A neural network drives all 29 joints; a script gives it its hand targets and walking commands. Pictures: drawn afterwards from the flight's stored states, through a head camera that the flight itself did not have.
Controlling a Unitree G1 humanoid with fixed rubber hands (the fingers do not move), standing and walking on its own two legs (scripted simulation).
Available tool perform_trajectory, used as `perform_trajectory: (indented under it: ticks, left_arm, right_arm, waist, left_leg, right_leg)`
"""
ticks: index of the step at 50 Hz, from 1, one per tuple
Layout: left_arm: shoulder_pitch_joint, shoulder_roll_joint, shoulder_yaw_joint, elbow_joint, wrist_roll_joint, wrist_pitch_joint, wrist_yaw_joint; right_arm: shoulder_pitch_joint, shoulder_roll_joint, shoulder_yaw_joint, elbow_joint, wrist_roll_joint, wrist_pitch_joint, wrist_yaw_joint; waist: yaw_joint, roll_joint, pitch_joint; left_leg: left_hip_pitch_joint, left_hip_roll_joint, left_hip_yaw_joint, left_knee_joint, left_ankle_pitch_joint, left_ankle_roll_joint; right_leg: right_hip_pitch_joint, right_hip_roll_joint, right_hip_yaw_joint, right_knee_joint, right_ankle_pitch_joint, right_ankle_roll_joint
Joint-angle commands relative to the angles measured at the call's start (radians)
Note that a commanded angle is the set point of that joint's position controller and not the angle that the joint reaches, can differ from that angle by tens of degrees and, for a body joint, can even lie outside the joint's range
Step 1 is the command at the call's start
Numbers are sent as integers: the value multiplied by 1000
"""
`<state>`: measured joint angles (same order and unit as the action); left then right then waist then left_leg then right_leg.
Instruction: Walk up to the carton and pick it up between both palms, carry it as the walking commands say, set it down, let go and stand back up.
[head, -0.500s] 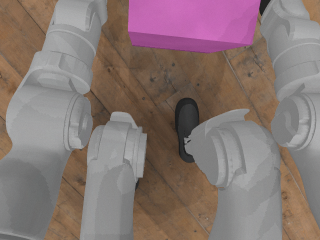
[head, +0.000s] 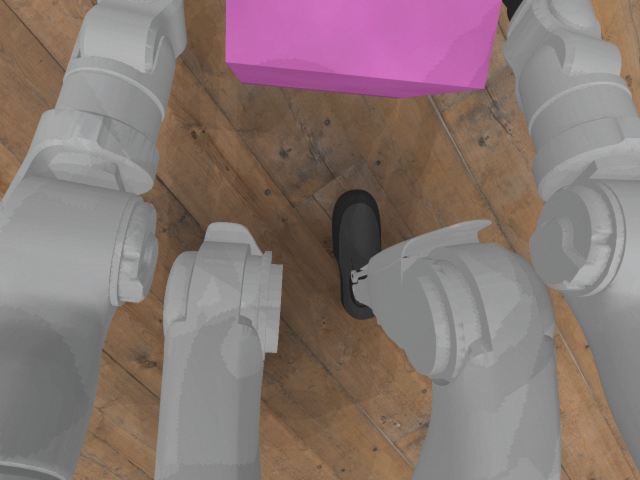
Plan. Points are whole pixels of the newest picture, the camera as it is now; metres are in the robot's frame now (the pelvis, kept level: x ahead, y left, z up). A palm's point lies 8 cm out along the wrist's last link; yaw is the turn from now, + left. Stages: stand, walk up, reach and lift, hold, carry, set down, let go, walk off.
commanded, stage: set down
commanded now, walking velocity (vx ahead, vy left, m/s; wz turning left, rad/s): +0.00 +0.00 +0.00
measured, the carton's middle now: out of the picture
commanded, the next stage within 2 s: let go in 1.70 s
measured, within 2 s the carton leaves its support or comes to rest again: neither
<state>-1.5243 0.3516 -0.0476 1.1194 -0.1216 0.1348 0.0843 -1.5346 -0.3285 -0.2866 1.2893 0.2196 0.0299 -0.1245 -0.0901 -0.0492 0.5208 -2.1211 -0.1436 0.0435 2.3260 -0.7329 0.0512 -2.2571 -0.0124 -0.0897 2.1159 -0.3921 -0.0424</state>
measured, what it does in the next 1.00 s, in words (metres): rises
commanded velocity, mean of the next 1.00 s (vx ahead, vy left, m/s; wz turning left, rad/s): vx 0.00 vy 0.00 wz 0.00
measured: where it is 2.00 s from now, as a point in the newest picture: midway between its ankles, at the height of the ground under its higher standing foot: (302, 306)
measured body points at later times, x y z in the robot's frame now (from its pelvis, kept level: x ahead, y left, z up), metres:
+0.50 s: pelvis -0.01 -0.01 +0.00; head +0.36 -0.02 +0.25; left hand +0.57 +0.11 -0.16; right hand +0.51 -0.26 -0.16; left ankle +0.08 +0.08 -0.33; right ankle +0.17 -0.10 -0.33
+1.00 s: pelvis +0.00 -0.01 +0.13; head +0.38 -0.02 +0.35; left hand +0.58 +0.15 -0.04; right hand +0.52 -0.25 -0.02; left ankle +0.08 +0.08 -0.33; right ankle +0.17 -0.10 -0.33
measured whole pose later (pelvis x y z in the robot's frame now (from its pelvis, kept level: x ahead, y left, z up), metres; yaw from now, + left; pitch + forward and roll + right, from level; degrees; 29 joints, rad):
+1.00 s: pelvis +0.00 -0.01 +0.13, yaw +2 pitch +31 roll +0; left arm -1.33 0.49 0.05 0.60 -0.21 0.44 0.06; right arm -1.18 -0.32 -0.28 0.38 0.22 0.44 -0.19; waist -0.09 0.01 0.53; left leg -1.77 -0.11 0.04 1.90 -0.67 0.05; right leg -1.90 0.02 -0.05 1.76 -0.40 -0.04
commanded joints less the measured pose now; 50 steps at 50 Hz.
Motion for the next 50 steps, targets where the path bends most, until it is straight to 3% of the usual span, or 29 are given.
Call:
perform_trajectory:
  ticks: [1, 4, 8, 11, 12, 14, 15, 16, 17, 20, 21, 22, 24, 25, 26, 27, 28, 29, 30, 32, 33, 36, 39, 40, 44, 45, 46, 49, 50]
  left_arm:
    - [-419, 102, -20, -255, -27, -72, 10]
    - [-376, 138, -8, -261, -38, -70, 10]
    - [-307, 171, 19, -290, -47, -76, -6]
    - [-292, 185, -2, -377, -86, -77, -15]
    - [-300, 169, -27, -400, -91, -72, -13]
    - [-373, 184, -42, -549, -116, -67, -13]
    - [-350, 193, -26, -558, -104, -48, -13]
    - [-335, 207, -7, -551, -111, -32, -4]
    - [-337, 207, -12, -503, -103, -18, -3]
    - [-342, 240, 21, -406, -97, 35, -6]
    - [-388, 270, 35, -531, -98, 46, 1]
    - [-389, 288, 61, -521, -104, 64, 4]
    - [-404, 322, 101, -524, -91, 73, 10]
    - [-409, 337, 109, -525, -90, 85, 21]
    - [-435, 332, 93, -512, -108, 102, 6]
    - [-415, 338, 117, -467, -95, 109, 3]
    - [-392, 322, 107, -390, -99, 123, 0]
    - [-425, 351, 124, -455, -74, 119, -4]
    - [-424, 346, 139, -444, -88, 132, -6]
    - [-368, 311, 108, -368, -99, 148, -12]
    - [-329, 323, 147, -300, -76, 148, -15]
    - [-278, 327, 160, -334, -83, 150, -25]
    - [-280, 330, 144, -425, -107, 168, -32]
    - [-276, 327, 138, -480, -99, 177, -33]
    - [-297, 306, 98, -637, -103, 230, -33]
    - [-270, 315, 118, -647, -79, 239, -33]
    - [-291, 339, 153, -800, -91, 235, -29]
    - [-281, 346, 153, -904, -91, 275, -25]
    - [-239, 340, 149, -921, -86, 289, -27]
  right_arm:
    - [-133, -58, 20, -221, 35, -60, -14]
    - [-69, -127, -35, -203, -10, -56, -20]
    - [-34, -53, 38, -278, 45, -48, -13]
    - [-41, -105, 8, -387, 48, -54, -6]
    - [-4, -66, 58, -332, 84, -37, -1]
    - [-77, -90, 68, -486, 135, -29, -2]
    - [-69, -59, 99, -473, 161, -2, -2]
    - [-75, -106, 79, -540, 167, 6, 1]
    - [-89, -84, 130, -518, 199, 26, 7]
    - [-98, -99, 108, -529, 174, 84, 9]
    - [-135, -152, 78, -623, 148, 97, -7]
    - [-175, -153, 81, -726, 133, 115, -24]
    - [-161, -194, 32, -741, 93, 135, -48]
    - [-176, -200, 44, -789, 103, 151, -54]
    - [-187, -203, 44, -787, 90, 171, -62]
    - [-164, -167, 49, -760, 78, 190, -70]
    - [-175, -196, 25, -750, 39, 198, -76]
    - [-149, -141, 29, -699, 29, 210, -81]
    - [-180, -134, 48, -812, 30, 222, -82]
    - [-126, -141, 38, -795, 15, 238, -88]
    - [-97, -175, -8, -709, -26, 240, -87]
    - [-66, -154, -6, -830, -37, 242, -93]
    - [-114, -190, -16, -1044, -31, 256, -105]
    - [-50, -166, -8, -1005, -21, 278, -102]
    - [10, -182, -11, -1076, -30, 331, -84]
    - [28, -201, -13, -1067, -12, 339, -73]
    - [29, -194, -13, -1164, -8, 343, -71]
    - [96, -225, -43, -1232, 16, 382, -56]
    - [110, -227, -27, -1228, 17, 391, -42]
  waist:
    - [-33, 274, -1448]
    - [-91, 262, -1486]
    - [-36, 205, -1550]
    - [-90, 165, -1645]
    - [-71, 197, -1674]
    - [-70, 237, -1764]
    - [-13, 277, -1829]
    - [-33, 241, -1809]
    - [10, 260, -1796]
    - [-4, 220, -1721]
    - [-15, 222, -1815]
    - [-9, 147, -1869]
    - [-41, 135, -1890]
    - [-18, 128, -1873]
    - [-43, 135, -1844]
    - [-9, 116, -1834]
    - [-35, 103, -1752]
    - [-5, 115, -1738]
    - [-1, 60, -1825]
    - [-45, 32, -1859]
    - [-29, 50, -1746]
    - [-50, -33, -1879]
    - [-69, -34, -2092]
    - [-51, 27, -2129]
    - [-92, 157, -2288]
    - [-61, 184, -2288]
    - [-62, 123, -2372]
    - [-101, 162, -2434]
    - [-84, 169, -2474]
  left_leg:
    - [406, 99, -130, -314, 500, -68]
    - [380, 101, -121, -295, 513, -73]
    - [279, 110, -94, -274, 467, -51]
    - [261, 104, -100, -276, 501, -49]
    - [311, 102, -86, -257, 521, -51]
    - [375, 106, -86, -265, 513, -41]
    - [417, 105, -69, -256, 493, -47]
    - [445, 104, -80, -278, 477, -32]
    - [463, 101, -63, -279, 430, -33]
    - [422, 105, -69, -324, 278, -20]
    - [468, 100, -70, -337, 310, -27]
    - [434, 90, -69, -333, 288, -9]
    - [414, 84, -52, -337, 242, -18]
    - [441, 89, -58, -357, 245, -13]
    - [403, 90, -59, -363, 211, -9]
    - [393, 88, -66, -382, 185, -3]
    - [364, 88, -76, -408, 169, -4]
    - [334, 87, -63, -427, 137, -7]
    - [380, 91, -74, -445, 176, 6]
    - [353, 83, -65, -459, 171, 3]
    - [303, 83, -69, -494, 130, -1]
    - [334, 74, -69, -530, 171, 12]
    - [402, 60, -66, -555, 255, 18]
    - [422, 52, -49, -572, 274, 4]
    - [730, 40, -83, -645, 423, -18]
    - [732, 39, -71, -648, 415, -25]
    - [756, 28, -74, -658, 481, -15]
    - [890, 33, -74, -699, 532, -35]
    - [953, 33, -79, -721, 616, -40]
  right_leg:
    - [804, 29, 108, 6, 433, 20]
    - [838, 23, 117, 12, 478, 20]
    - [979, 6, 162, 4, 556, 27]
    - [1038, 9, 150, 30, 636, 30]
    - [1047, 1, 170, 28, 673, 16]
    - [1067, 2, 163, 18, 631, 14]
    - [1118, -2, 181, 1, 618, 13]
    - [1078, 4, 152, -1, 567, 21]
    - [1077, 3, 162, -28, 498, 15]
    - [1022, -6, 138, -80, 315, 18]
    - [1091, 1, 138, -83, 342, 17]
    - [1194, 11, 156, -103, 322, 23]
    - [1244, 11, 141, -111, 313, 23]
    - [1223, 16, 137, -121, 292, 25]
    - [1242, 17, 147, -143, 266, 17]
    - [1259, 20, 154, -156, 222, 20]
    - [1224, 23, 145, -175, 194, 17]
    - [1237, 26, 155, -194, 178, 17]
    - [1299, 32, 154, -204, 201, 25]
    - [1318, 32, 138, -223, 225, 32]
    - [1255, 31, 133, -227, 189, 26]
    - [1384, 36, 129, -277, 259, 40]
    - [1544, 40, 144, -305, 398, 45]
    - [1579, 47, 147, -312, 442, 43]
    - [1496, 59, 119, -384, 478, 29]
    - [1460, 62, 119, -395, 457, 26]
    - [1547, 70, 116, -396, 538, 30]
    - [1578, 82, 98, -452, 569, 26]
    - [1582, 91, 89, -458, 623, 27]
